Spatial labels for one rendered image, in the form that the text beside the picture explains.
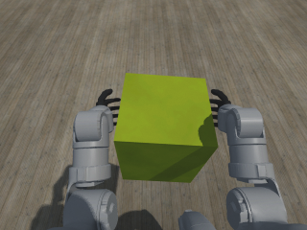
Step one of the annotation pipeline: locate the robot left forearm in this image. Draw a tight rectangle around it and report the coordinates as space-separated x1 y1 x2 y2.
62 105 114 225

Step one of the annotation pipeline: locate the left robot hand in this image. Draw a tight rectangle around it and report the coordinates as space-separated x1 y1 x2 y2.
96 88 121 126

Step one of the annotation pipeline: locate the right robot thigh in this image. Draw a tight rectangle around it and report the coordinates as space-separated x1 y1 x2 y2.
178 211 216 230

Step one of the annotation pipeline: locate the right robot upper arm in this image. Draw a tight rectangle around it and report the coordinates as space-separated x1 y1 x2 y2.
225 186 307 230

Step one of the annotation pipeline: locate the right robot hand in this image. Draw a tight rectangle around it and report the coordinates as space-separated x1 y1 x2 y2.
209 89 231 127

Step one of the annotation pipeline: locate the left robot upper arm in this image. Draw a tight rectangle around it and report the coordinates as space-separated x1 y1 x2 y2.
47 189 118 230

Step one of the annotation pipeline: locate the carton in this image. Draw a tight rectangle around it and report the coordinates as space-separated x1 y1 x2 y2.
113 73 218 183

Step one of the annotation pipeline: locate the robot right forearm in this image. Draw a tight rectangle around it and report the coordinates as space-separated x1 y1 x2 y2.
217 103 288 220

